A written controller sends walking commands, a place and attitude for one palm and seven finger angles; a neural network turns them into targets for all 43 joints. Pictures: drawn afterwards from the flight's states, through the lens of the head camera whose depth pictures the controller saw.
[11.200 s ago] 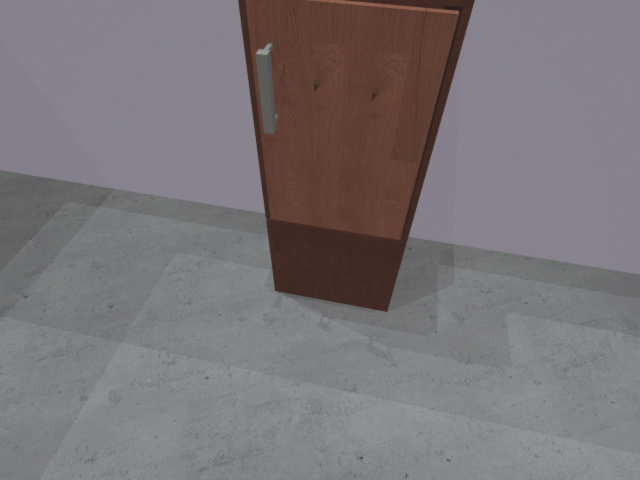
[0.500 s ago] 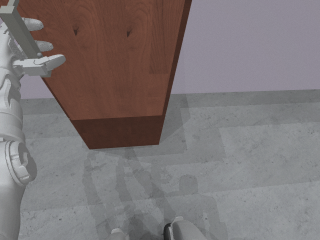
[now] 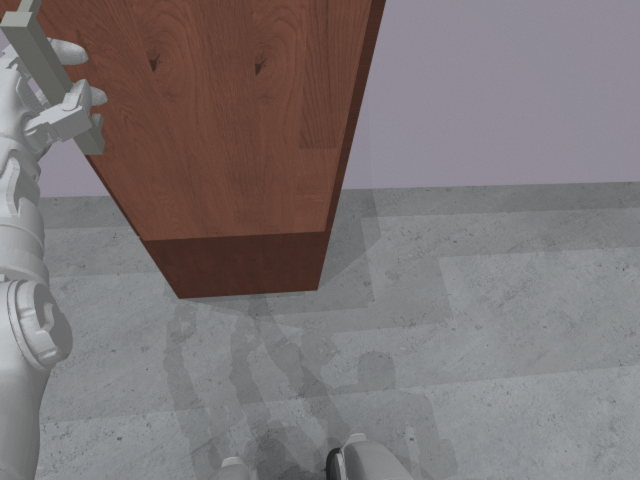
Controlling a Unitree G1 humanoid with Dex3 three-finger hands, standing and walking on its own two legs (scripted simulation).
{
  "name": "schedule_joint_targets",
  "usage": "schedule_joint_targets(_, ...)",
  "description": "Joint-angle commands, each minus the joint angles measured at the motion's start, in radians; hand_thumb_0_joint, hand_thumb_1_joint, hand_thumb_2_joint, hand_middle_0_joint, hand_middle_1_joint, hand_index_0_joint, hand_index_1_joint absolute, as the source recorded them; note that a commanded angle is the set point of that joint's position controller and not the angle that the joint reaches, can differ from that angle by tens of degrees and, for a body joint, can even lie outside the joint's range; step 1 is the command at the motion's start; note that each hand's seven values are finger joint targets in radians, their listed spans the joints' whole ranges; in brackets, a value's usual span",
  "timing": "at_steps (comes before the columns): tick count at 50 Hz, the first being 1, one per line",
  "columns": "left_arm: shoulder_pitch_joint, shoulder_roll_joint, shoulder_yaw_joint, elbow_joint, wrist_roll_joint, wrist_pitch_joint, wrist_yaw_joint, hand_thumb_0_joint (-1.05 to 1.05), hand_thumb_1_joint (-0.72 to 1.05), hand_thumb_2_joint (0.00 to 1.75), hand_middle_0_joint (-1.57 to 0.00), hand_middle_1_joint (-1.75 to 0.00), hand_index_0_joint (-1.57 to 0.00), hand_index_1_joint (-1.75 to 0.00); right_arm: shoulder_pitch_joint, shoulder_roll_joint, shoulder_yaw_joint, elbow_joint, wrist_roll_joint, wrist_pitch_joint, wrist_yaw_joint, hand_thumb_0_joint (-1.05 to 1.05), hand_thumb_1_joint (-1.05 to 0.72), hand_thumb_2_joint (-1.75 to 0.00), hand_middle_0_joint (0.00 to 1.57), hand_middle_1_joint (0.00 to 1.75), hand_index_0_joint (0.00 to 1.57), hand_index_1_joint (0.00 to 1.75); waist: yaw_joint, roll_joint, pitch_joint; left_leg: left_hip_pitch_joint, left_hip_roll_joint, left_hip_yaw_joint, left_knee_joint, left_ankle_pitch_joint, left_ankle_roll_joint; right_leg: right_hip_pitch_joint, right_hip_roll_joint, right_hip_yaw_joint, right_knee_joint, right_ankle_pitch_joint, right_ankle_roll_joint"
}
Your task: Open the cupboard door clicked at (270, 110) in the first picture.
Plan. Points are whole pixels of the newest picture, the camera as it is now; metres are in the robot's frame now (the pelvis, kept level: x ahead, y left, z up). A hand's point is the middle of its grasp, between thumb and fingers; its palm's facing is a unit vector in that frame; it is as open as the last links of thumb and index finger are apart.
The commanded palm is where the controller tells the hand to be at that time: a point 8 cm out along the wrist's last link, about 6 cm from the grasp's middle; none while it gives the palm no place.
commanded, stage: pull the door open along its arc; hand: left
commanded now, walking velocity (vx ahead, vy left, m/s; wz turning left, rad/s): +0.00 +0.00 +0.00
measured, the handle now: (65, 82) +0.57 +0.24 +0.12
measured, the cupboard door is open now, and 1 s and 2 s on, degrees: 1 40 46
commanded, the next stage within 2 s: open thumb and fingers to let go in 1.06 s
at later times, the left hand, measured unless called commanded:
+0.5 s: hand (90, 181) +0.42 +0.19 +0.12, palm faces +0.09 -0.99 +0.06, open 6.0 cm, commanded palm +0.37 +0.25 +0.12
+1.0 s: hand (183, 278) +0.31 +0.10 +0.12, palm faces +0.38 -0.93 +0.02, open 6.0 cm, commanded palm +0.25 +0.13 +0.12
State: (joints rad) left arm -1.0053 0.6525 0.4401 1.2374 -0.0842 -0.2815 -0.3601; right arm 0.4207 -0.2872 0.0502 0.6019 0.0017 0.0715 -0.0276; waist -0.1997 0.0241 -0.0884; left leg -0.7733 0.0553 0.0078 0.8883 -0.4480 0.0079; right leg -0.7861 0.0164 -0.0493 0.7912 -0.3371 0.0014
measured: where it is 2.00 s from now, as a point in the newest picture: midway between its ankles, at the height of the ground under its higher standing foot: outside the picture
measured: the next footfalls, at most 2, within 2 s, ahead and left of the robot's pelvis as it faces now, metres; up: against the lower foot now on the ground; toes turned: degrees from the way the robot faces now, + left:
none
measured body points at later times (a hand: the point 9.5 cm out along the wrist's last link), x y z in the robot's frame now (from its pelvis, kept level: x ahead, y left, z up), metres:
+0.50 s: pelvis +0.01 +0.00 +0.01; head +0.06 +0.00 +0.46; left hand +0.41 +0.25 +0.12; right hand +0.09 -0.26 -0.09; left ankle -0.02 +0.11 -0.69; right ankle +0.02 -0.13 -0.69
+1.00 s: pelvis +0.01 -0.03 +0.03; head +0.01 -0.04 +0.48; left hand +0.29 +0.15 +0.13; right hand +0.18 -0.24 -0.07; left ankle -0.02 +0.11 -0.69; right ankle +0.02 -0.13 -0.69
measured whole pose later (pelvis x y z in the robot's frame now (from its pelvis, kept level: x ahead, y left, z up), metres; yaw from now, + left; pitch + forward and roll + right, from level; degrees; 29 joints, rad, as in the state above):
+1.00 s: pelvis +0.01 -0.03 +0.03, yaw +2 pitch +4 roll +0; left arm 0.02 -0.04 -0.05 0.04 -0.02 -0.05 0.39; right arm 0.23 -0.20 0.02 0.58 -0.03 0.03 -0.02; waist 0.00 0.04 -0.08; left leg -0.35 0.03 0.00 0.67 -0.38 -0.02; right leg -0.40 0.00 -0.06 0.67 -0.34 -0.03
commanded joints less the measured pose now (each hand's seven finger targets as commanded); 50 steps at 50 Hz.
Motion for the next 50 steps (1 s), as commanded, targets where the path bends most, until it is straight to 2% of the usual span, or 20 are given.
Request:
schedule_joint_targets(1,-0.411,0.273,0.032,-0.225,-0.025,-0.071,-0.006,0.0,0.9,0.9,-0.4,-1.35,-0.4,-1.35,0.18,-0.18,-0.069,-0.046,-0.004,-0.014,-0.007,0.0,-0.9,-0.9,0.2,0.3,0.2,0.3,0.019,0.158,-0.476,0.304,-0.03,-0.038,-0.082,0.483,0.013,0.251,0.035,0.018,-0.048,0.391,-0.018)
schedule_joint_targets(5,-0.308,0.27,0.054,-0.293,-0.048,-0.076,-0.015,0.0,0.9,0.9,-0.4,-1.35,-0.4,-1.35,0.169,-0.182,-0.074,-0.069,-0.001,-0.009,-0.002,0.0,-0.9,-0.9,0.2,0.3,0.2,0.3,0.051,0.146,-0.508,0.322,-0.029,-0.029,-0.089,0.518,0.014,0.296,0.038,0.015,-0.044,0.425,-0.024)
schedule_joint_targets(7,-0.228,0.239,0.048,-0.306,-0.068,-0.068,-0.024,0.0,0.9,0.9,-0.4,-1.35,-0.4,-1.35,0.152,-0.177,-0.076,-0.082,0.004,-0.005,0.002,0.0,-0.9,-0.9,0.2,0.3,0.2,0.3,0.067,0.108,-0.477,0.297,-0.029,-0.02,-0.104,0.498,0.015,0.324,0.038,0.014,-0.052,0.428,-0.02)
schedule_joint_targets(12,-0.017,0.203,0.062,-0.448,-0.109,-0.05,-0.026,0.0,0.9,0.9,-0.4,-1.35,-0.4,-1.35,0.103,-0.168,-0.085,-0.128,0.018,-0.003,0.008,0.0,-0.9,-0.9,0.2,0.3,0.2,0.3,0.117,0.085,-0.464,0.302,-0.031,-0.004,-0.135,0.519,0.019,0.39,0.034,0.013,-0.06,0.457,-0.022)
schedule_joint_targets(13,0.034,0.184,0.059,-0.498,-0.12,-0.046,-0.025,0.0,0.9,0.9,-0.4,-1.35,-0.4,-1.35,0.087,-0.163,-0.087,-0.14,0.022,-0.006,0.01,0.0,-0.9,-0.9,0.2,0.3,0.2,0.3,0.131,0.107,-0.47,0.316,-0.032,0.001,-0.14,0.539,0.018,0.405,0.032,0.016,-0.061,0.47,-0.024)
schedule_joint_targets(19,0.289,0.087,0.041,-0.679,-0.167,-0.003,0.0,0.0,0.9,0.9,-0.4,-1.35,-0.4,-1.35,0.008,-0.143,-0.087,-0.19,0.039,-0.03,0.015,0.0,-0.9,-0.9,0.2,0.3,0.2,0.3,0.165,0.036,-0.367,0.289,-0.039,0.018,-0.186,0.493,0.018,0.468,0.025,0.014,-0.081,0.479,-0.024)
schedule_joint_targets(20,0.27,0.086,0.155,-0.765,-0.211,0.005,0.12,0.0,0.9,0.9,-0.4,-1.35,-0.4,-1.35,-0.023,-0.114,-0.086,-0.197,0.034,-0.045,0.016,0.0,-0.9,-0.9,0.2,0.3,0.2,0.3,0.234,0.025,-0.359,0.259,-0.049,0.012,-0.194,0.484,0.011,0.476,0.027,0.001,-0.091,0.454,-0.022)
schedule_joint_targets(21,0.332,-0.01,0.084,-0.77,-0.197,0.027,0.18,0.0,0.9,0.9,-0.4,-1.35,-0.4,-1.35,-0.039,-0.108,-0.085,-0.196,0.034,-0.056,0.021,0.0,-0.9,-0.9,0.2,0.3,0.2,0.3,0.207,0.046,-0.327,0.273,-0.048,0.02,-0.208,0.459,0.003,0.465,0.026,0.0,-0.095,0.43,-0.019)
schedule_joint_targets(23,0.38,-0.075,0.066,-0.845,-0.169,0.048,0.297,0.0,0.9,0.9,-0.4,-1.35,-0.4,-1.35,-0.054,-0.103,-0.089,-0.19,0.03,-0.072,0.03,0.0,-0.9,-0.9,0.2,0.3,0.2,0.3,0.213,-0.012,-0.305,0.264,-0.049,0.02,-0.221,0.42,-0.001,0.458,0.023,-0.01,-0.103,0.395,-0.015)
schedule_joint_targets(28,0.403,-0.274,-0.063,-0.996,-0.054,0.091,0.558,0.0,0.9,0.9,-0.4,-1.35,-0.4,-1.35,-0.115,-0.072,-0.091,-0.159,0.009,-0.091,0.035,0.0,-0.9,-0.9,0.2,0.3,0.2,0.3,0.195,-0.011,-0.291,0.311,-0.049,0.023,-0.233,0.396,-0.008,0.471,0.009,-0.007,-0.122,0.369,-0.016)
schedule_joint_targets(29,0.434,-0.316,-0.092,-1.018,-0.037,0.098,0.59,0.0,0.9,0.9,-0.4,-1.35,-0.4,-1.35,-0.128,-0.067,-0.091,-0.16,0.005,-0.093,0.036,0.0,-0.9,-0.9,0.2,0.3,0.2,0.3,0.203,0.007,-0.295,0.321,-0.051,0.026,-0.236,0.391,-0.01,0.477,0.006,-0.004,-0.126,0.365,-0.019)
schedule_joint_targets(30,0.428,-0.333,-0.125,-1.033,-0.009,0.099,0.621,0.0,0.9,0.9,-0.4,-1.35,-0.4,-1.35,-0.133,-0.067,-0.091,-0.152,0.001,-0.091,0.032,0.0,-0.9,-0.9,0.2,0.3,0.2,0.3,0.186,-0.03,-0.29,0.327,-0.048,0.021,-0.235,0.385,-0.006,0.479,0.004,-0.002,-0.134,0.356,-0.019)
schedule_joint_targets(34,0.457,-0.443,-0.236,-1.106,0.04,0.109,0.687,0.0,0.9,0.9,-0.4,-1.35,-0.4,-1.35,-0.188,-0.048,-0.086,-0.153,-0.012,-0.09,0.021,0.0,-0.9,-0.9,0.2,0.3,0.2,0.3,0.191,-0.015,-0.275,0.367,-0.052,0.026,-0.254,0.363,-0.005,0.5,-0.008,0.005,-0.157,0.349,-0.021)
schedule_joint_targets(35,0.458,-0.456,-0.252,-1.122,0.047,0.113,0.704,0.0,0.9,0.9,-0.4,-1.35,-0.4,-1.35,-0.193,-0.047,-0.085,-0.151,-0.016,-0.088,0.016,0.0,-0.9,-0.9,0.2,0.3,0.2,0.3,0.186,-0.073,-0.273,0.369,-0.049,0.017,-0.257,0.357,-0.003,0.513,-0.009,0.004,-0.168,0.339,-0.02)
schedule_joint_targets(38,0.516,-0.537,-0.334,-1.188,0.057,0.122,0.717,0.0,0.9,0.9,-0.4,-1.35,-0.4,-1.35,-0.234,-0.032,-0.079,-0.153,-0.019,-0.088,0.009,0.0,-0.9,-0.9,0.2,0.3,0.2,0.3,0.194,-0.02,-0.246,0.401,-0.052,0.022,-0.271,0.353,-0.006,0.519,-0.015,0.004,-0.18,0.335,-0.025)
schedule_joint_targets(40,0.552,-0.561,-0.373,-1.215,0.062,0.127,0.719,0.0,0.9,0.9,-0.4,-1.35,-0.4,-1.35,-0.245,-0.03,-0.076,-0.154,-0.022,-0.088,0.004,0.0,-0.9,-0.9,0.2,0.3,0.2,0.3,0.186,-0.082,-0.222,0.409,-0.05,0.016,-0.277,0.335,0.0,0.526,-0.016,0.005,-0.201,0.318,-0.021)
schedule_joint_targets(41,0.576,-0.582,-0.393,-1.259,0.062,0.127,0.72,0.0,0.9,0.9,-0.4,-1.35,-0.4,-1.35,-0.259,-0.026,-0.076,-0.161,-0.024,-0.089,0.002,0.0,-0.9,-0.9,0.2,0.3,0.2,0.3,0.194,-0.057,-0.229,0.421,-0.053,0.022,-0.279,0.337,0.001,0.535,-0.019,0.01,-0.204,0.324,-0.021)
schedule_joint_targets(42,0.607,-0.599,-0.416,-1.302,0.066,0.126,0.719,0.0,0.9,0.9,-0.4,-1.35,-0.4,-1.35,-0.267,-0.019,-0.075,-0.164,-0.026,-0.091,0.002,0.0,-0.9,-0.9,0.2,0.3,0.2,0.3,0.201,-0.026,-0.236,0.435,-0.054,0.023,-0.283,0.35,-0.002,0.548,-0.022,0.008,-0.202,0.336,-0.024)
schedule_joint_targets(45,0.758,-0.648,-0.474,-1.388,0.073,0.142,0.724,0.0,0.9,0.9,-0.4,-1.35,-0.4,-1.35,-0.281,-0.013,-0.073,-0.18,-0.031,-0.093,0.005,0.0,-0.9,-0.9,0.2,0.3,0.2,0.3,0.212,-0.067,-0.233,0.454,-0.052,0.02,-0.285,0.391,0.0,0.581,-0.023,-0.001,-0.2,0.384,-0.024)
schedule_joint_targets(50,0.913,-0.716,-0.569,-1.513,0.099,0.178,0.765,0.0,0.9,0.9,-0.4,-1.35,-0.4,-1.35,-0.321,0.002,-0.064,-0.198,-0.038,-0.096,0.008,0.0,-0.9,-0.9,0.2,0.3,0.2,0.3,0.21,-0.094,-0.147,0.455,-0.054,0.01,-0.292,0.348,0.001,0.564,-0.03,-0.005,-0.221,0.332,-0.022)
